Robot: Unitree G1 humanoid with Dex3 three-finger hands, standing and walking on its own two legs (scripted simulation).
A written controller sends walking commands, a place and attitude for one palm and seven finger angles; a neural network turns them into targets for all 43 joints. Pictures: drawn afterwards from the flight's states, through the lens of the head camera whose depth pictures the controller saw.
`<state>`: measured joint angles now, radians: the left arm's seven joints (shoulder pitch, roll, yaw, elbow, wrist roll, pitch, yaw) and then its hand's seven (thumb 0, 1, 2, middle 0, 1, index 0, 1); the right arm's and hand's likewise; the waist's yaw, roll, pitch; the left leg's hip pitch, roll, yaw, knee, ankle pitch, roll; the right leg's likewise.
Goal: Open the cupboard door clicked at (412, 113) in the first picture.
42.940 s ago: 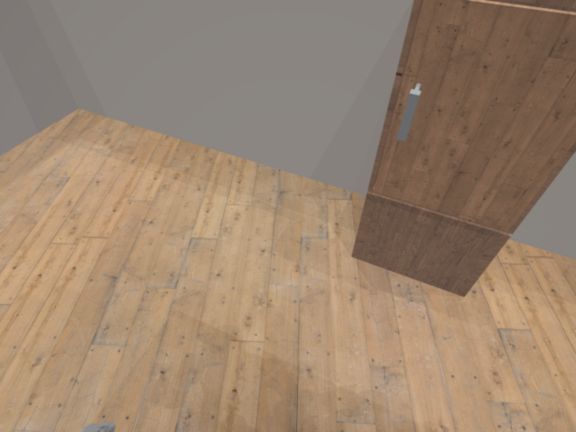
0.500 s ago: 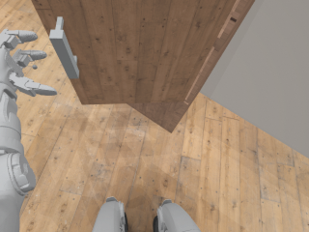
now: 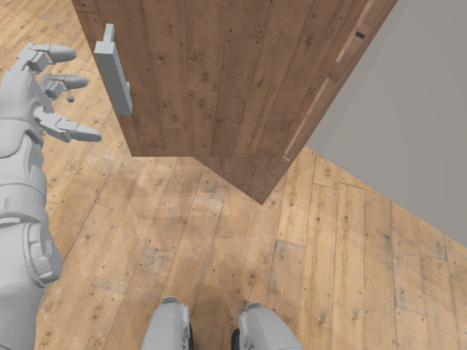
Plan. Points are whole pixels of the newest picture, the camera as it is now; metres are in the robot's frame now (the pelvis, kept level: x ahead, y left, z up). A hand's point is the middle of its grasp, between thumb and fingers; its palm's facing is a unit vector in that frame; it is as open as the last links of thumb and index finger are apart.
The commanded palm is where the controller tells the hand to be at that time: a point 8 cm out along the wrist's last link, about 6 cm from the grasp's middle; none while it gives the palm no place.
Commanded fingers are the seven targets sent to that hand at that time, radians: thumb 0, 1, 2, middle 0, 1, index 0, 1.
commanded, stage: slide the fingers in behind the handle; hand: left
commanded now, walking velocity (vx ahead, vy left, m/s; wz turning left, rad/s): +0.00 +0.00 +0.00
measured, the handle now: (117, 72) +0.56 +0.17 +0.08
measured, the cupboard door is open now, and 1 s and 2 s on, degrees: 39 39 39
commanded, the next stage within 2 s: close the thumb around the handle in 1.70 s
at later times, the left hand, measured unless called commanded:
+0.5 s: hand (95, 95) +0.51 +0.20 +0.07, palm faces +0.01 -1.00 -0.01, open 14.0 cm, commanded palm +0.49 +0.23 +0.07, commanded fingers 0.00 -0.50 0.30 -0.30 -1.20 -0.30 -1.20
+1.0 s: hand (122, 95) +0.52 +0.16 +0.07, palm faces +0.01 -1.00 -0.02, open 14.0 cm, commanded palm +0.50 +0.21 +0.07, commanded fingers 0.00 -0.50 0.30 -0.30 -1.20 -0.30 -1.20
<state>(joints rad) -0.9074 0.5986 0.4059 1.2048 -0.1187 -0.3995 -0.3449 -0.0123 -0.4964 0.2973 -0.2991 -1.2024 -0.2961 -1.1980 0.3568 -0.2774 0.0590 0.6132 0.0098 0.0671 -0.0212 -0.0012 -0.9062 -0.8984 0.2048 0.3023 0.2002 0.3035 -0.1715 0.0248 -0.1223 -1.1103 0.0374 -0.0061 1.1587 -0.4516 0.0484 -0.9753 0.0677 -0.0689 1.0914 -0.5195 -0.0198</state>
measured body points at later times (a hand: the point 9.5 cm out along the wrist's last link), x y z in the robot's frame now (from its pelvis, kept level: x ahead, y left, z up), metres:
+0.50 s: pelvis +0.00 +0.00 +0.00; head +0.13 +0.03 +0.43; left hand +0.51 +0.25 +0.08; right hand +0.00 -0.26 -0.10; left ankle +0.05 +0.09 -0.65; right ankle +0.00 -0.12 -0.65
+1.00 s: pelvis +0.00 -0.02 +0.00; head +0.13 +0.00 +0.43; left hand +0.51 +0.21 +0.07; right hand +0.01 -0.28 -0.11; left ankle +0.05 +0.09 -0.65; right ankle +0.00 -0.12 -0.65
